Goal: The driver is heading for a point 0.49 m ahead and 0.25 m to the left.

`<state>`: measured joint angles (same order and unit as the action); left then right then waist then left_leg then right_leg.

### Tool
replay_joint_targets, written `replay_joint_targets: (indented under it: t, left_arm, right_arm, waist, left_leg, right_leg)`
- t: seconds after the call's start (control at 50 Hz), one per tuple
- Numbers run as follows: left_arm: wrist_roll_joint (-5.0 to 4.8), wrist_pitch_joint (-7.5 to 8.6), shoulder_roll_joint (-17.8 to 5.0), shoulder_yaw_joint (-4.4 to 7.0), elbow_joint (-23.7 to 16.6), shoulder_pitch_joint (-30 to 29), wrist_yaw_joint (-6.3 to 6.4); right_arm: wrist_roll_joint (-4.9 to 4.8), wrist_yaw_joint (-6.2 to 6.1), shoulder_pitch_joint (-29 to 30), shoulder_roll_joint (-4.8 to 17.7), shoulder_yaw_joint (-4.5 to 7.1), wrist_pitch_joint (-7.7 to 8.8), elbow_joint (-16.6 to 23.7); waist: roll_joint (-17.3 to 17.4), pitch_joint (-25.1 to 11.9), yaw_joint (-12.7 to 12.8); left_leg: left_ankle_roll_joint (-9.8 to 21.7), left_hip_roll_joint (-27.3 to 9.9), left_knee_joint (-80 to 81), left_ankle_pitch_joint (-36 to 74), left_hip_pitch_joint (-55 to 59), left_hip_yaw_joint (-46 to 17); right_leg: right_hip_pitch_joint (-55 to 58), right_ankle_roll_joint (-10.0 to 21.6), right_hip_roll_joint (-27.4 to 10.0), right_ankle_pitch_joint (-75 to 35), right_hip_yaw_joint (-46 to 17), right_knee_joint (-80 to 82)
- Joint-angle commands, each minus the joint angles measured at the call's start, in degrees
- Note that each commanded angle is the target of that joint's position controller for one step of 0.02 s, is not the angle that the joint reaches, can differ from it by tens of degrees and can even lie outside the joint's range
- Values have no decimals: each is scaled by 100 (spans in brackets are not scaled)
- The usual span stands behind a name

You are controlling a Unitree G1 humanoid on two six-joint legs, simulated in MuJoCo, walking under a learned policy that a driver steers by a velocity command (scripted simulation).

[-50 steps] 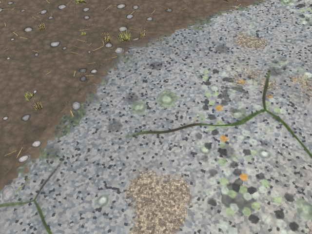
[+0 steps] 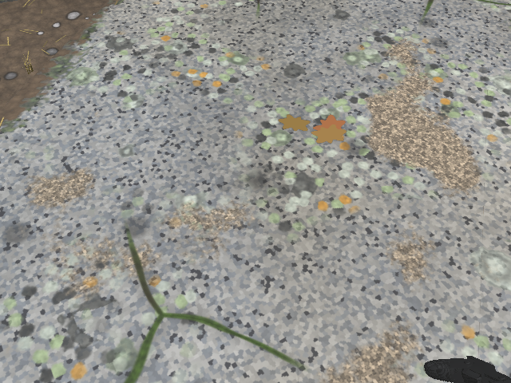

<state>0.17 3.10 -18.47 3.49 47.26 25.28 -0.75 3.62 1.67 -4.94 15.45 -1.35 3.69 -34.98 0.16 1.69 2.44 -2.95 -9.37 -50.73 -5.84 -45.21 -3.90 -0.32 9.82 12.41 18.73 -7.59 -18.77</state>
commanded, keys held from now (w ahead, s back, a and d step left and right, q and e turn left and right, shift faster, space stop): w+q+shift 0.34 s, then shift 0.66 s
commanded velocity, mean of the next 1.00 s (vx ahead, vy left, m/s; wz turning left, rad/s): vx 0.56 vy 0.00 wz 0.17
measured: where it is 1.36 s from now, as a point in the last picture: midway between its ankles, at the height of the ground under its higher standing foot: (246, 284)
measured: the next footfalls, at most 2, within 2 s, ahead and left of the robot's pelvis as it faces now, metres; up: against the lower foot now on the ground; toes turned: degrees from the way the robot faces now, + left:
left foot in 0.16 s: +0.37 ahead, +0.13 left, +0.00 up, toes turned +0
right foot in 0.56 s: +0.80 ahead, -0.01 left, +0.00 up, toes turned +12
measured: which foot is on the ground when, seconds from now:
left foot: up 0.00-0.14, down 0.16-0.54, up 0.56-0.94, down 0.96-1.00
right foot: down 0.00-0.14, up 0.16-0.54, down 0.56-1.00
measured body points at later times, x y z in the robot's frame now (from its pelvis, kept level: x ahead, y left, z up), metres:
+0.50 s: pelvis +0.49 +0.05 +0.00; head +0.53 +0.06 +0.45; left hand +0.74 +0.27 -0.05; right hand +0.43 -0.22 -0.12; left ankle +0.33 +0.13 -0.73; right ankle +0.73 -0.05 -0.69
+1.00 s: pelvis +0.70 +0.06 +0.00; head +0.70 +0.06 +0.45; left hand +0.66 +0.30 -0.14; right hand +0.87 -0.14 -0.12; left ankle +0.71 +0.17 -0.73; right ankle +0.76 -0.02 -0.73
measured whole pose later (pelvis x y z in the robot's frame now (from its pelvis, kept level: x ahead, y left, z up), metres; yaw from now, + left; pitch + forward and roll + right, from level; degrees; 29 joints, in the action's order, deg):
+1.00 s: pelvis +0.70 +0.06 +0.00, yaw +13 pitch -1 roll -1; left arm 0.9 2.2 -12.4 -0.2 52.6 18.8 0.3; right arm 1.7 -1.1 -8.6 11.5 -0.8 -0.6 -51.3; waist 0.6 0.7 2.6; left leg 0.4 0.8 -29.4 -12.9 -17.0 -2.7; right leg -16.0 2.9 2.9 11.3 3.2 -27.2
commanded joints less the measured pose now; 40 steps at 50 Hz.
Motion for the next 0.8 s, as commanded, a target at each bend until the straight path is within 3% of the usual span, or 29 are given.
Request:
replay_joint_targets:
  t: [0.02, 0.08, 0.1, 0.12, 0.14, 0.16, 0.18, 0.2, 0.22, 0.24, 0.28, 0.32, 0.36, 0.4, 0.42, 0.46, 0.48, 0.5, 0.52, 0.54, 0.56, 0.58, 0.6, 0.62, 0.64, 0.66, 0.68, 0.72, 0.8]
  left_arm:
    - [-131, 281, -728, 167, -288, -159, 3]
    - [-27, 345, -1042, 199, -93, 84, 47]
    - [72, 322, -1185, 224, -57, 68, 93]
    - [234, 259, -1281, 248, -35, -46, 131]
    - [338, 170, -1259, 253, -57, -382, 164]
    - [389, 162, -954, 169, -137, -660, 197]
    - [58, 239, 36, -78, -475, 260, 38]
    - [210, 342, -375, -135, -510, -383, 68]
    - [183, 384, -502, -138, -679, -988, 53]
    - [270, 408, -569, -170, -769, -1423, 35]
    - [429, 294, -366, -267, -1023, -1579, -32]
    - [476, 158, -228, -353, -1174, -1587, -69]
    - [389, 174, -229, -450, -1506, -2217, -127]
    - [270, 248, 52, -580, -1584, -2592, -207]
    - [237, 265, 145, -590, -1560, -2709, -206]
    - [229, 270, 45, -524, -1499, -2699, -142]
    - [251, 283, -16, -487, -1483, -2692, -96]
    - [284, 306, -123, -432, -1394, -2459, -35]
    - [307, 344, -236, -367, -1189, -1881, 14]
    - [318, 397, -350, -300, -916, -1080, 55]
    - [369, 463, -636, -217, -691, -348, 107]
    - [491, 451, -977, -131, -668, 84, 95]
    - [179, 369, -815, -67, -606, 272, -13]
    - [34, 325, -510, -79, -724, -330, -9]
    - [29, 306, -62, -181, -725, -842, 20]
    - [63, 297, 155, -251, -600, -938, 64]
    - [43, 290, 207, -280, -433, -799, 115]
    - [36, 319, 111, -264, -215, -748, 123]
    - [152, 326, -13, -262, -76, -1074, 65]
  right_arm:
    - [-120, 98, 394, 261, 26, 87, 305]
    - [-144, 20, 435, 568, 146, 89, 211]
    - [-169, -16, 43, 765, 241, 99, 90]
    - [-245, -81, -803, 1000, 362, 88, -165]
    - [-287, -167, -2055, 1174, 469, 55, -548]
    - [-255, -269, -3232, 1508, 611, 3, -818]
    - [-88, -216, -2966, 2047, 752, 26, -921]
    - [-206, -90, -2446, 1430, 710, -24, -813]
    - [-241, -60, -1972, 1232, 676, 14, -791]
    - [-273, -17, -1939, 926, 625, 3, -901]
    - [-271, -79, -2050, 644, 518, 34, -1157]
    - [-320, -93, -2104, 789, 551, 112, -1231]
    - [-306, -120, -1939, 926, 598, 170, -1167]
    - [-362, -103, -1879, 926, 627, 197, -1208]
    - [-434, -54, -2192, 911, 635, 229, -1335]
    - [-519, -17, -2542, 896, 640, 251, -1531]
    - [-498, -37, -2677, 883, 634, 234, -1614]
    - [-456, -86, -2719, 910, 641, 204, -1665]
    - [-430, -149, -2622, 1024, 673, 172, -1665]
    - [-442, -194, -2400, 1130, 702, 147, -1615]
    - [-459, -232, -2289, 966, 683, 146, -1492]
    - [-607, -285, -3287, 74, 517, 89, -1495]
    - [-664, -377, -3775, 443, 541, 21, -1577]
    - [-556, -377, -3399, 646, 563, -20, -1650]
    - [-430, -333, -2672, 672, 550, -46, -1540]
    - [-346, -274, -2108, 588, 528, -82, -1417]
    - [-247, -209, -1893, 463, 515, -176, -1361]
    - [-213, -149, -2008, 152, 450, -343, -1418]
    - [-206, -179, -1756, -11, 341, -459, -1455]
  waist:
    - [-110, 354, 54]
    - [-286, 8, 127]
    - [-477, -300, -118]
    - [-663, -761, -564]
    - [-632, -1197, -1296]
    - [-248, -1659, -1851]
    - [2237, -2135, -753]
    - [1081, -1816, -966]
    - [469, -997, -768]
    - [-251, -594, -733]
    - [-116, -6, -325]
    - [52, 206, -101]
    - [118, 657, -94]
    - [145, 668, -200]
    - [135, 471, -426]
    - [225, 215, -577]
    - [304, 85, -623]
    - [404, -82, -540]
    - [466, -386, -242]
    - [496, -653, 191]
    - [305, -1029, 442]
    - [-1277, -2147, 61]
    - [-1215, -3254, 72]
    - [-792, -3006, -16]
    - [-454, -2120, -38]
    - [-332, -1506, -44]
    - [-309, -1144, -106]
    - [-376, -990, -366]
    - [-644, -983, -615]
  left_leg:
    - [282, 478, 1335, 1847, 2068, 749]
    - [679, 910, 2009, 1306, 2087, 984]
    - [779, 1121, 2012, 774, 2370, 1001]
    - [886, 1324, 1896, 176, 3005, 983]
    - [1007, 1304, 2056, -67, 4102, 1052]
    - [1290, 643, 1583, -1146, 5492, 315]
    - [2478, -999, 2358, -2283, 7176, -3601]
    - [2408, -824, 3405, -2680, 6857, -4814]
    - [2267, -700, 3473, -2498, 6028, -3892]
    - [2052, -414, 3556, -1928, 5176, -3262]
    - [1968, 39, 3717, -1425, 4028, -2607]
    - [2037, 237, 3986, -1417, 3458, -2335]
    - [2046, 347, 4385, -248, 2662, -1928]
    - [1630, 772, 4324, 1640, 2119, -1015]
    - [1474, 779, 4329, 2385, 2248, -921]
    - [1168, 773, 4064, 2939, 3071, -797]
    - [1050, 758, 3813, 3156, 3485, -815]
    - [910, 763, 3366, 3517, 3809, -847]
    - [764, 802, 2655, 3853, 3956, -823]
    - [622, 896, 1658, 3666, 3914, -752]
    - [516, 1141, 426, 2243, 3463, -665]
    - [304, 1843, -2221, -2780, 2279, -183]
    - [313, 1875, -3245, -3077, 1746, -607]
    - [284, 1533, -3158, -2499, 1583, -682]
    - [220, 1332, -2691, -2149, 1399, -435]
    - [194, 1235, -2347, -2107, 1198, -405]
    - [205, 1160, -1922, -1962, 1540, -380]
    - [183, 1153, -1335, -1859, 2151, -294]
    - [221, 1108, 173, -1273, 2911, 48]
  right_leg:
    - [-1720, 440, -1263, -3205, -802, 1322]
    - [162, 109, -1581, -5675, -461, 728]
    - [644, -28, -1724, -6696, -371, 103]
    - [890, -115, -1845, -7495, -264, -884]
    - [542, -192, -1765, -7481, 57, -2414]
    - [-655, -249, -1436, -5795, 316, -4753]
    - [-3458, -726, -272, 469, 338, -7104]
    - [-4271, -539, -576, 394, 143, -7041]
    - [-4456, -524, -1042, -231, -53, -6673]
    - [-4139, -518, -1224, -408, 80, -6158]
    - [-3934, -706, -1436, -205, 122, -5571]
    - [-3958, -884, -1604, 88, 243, -4908]
    - [-3755, -1083, -1687, -469, 562, -3670]
    - [-2588, -1109, -1455, -1738, 945, -2102]
    - [-2122, -1069, -1250, -2518, 1101, -1798]
    - [-1912, -896, -1099, -3178, 1058, -1264]
    - [-1814, -809, -992, -3157, 1076, -1057]
    - [-1551, -735, -865, -3029, 1046, -951]
    - [-967, -668, -773, -3016, 999, -848]
    - [-300, -604, -1010, -3393, 830, -600]
    - [504, -547, -1777, -4628, 316, -826]
    - [2116, 336, -3881, -8783, -1389, -1861]
    - [2780, 804, -4126, -9574, -2394, -1808]
    - [2188, 808, -3802, -8177, -2007, -1370]
    - [1321, 600, -3318, -7199, -1403, -1013]
    - [788, 448, -3037, -6710, -1027, -793]
    - [110, 278, -2816, -6695, -762, -554]
    - [-616, 251, -2683, -6564, -404, -291]
    - [-1494, 189, -2376, -6181, 300, -74]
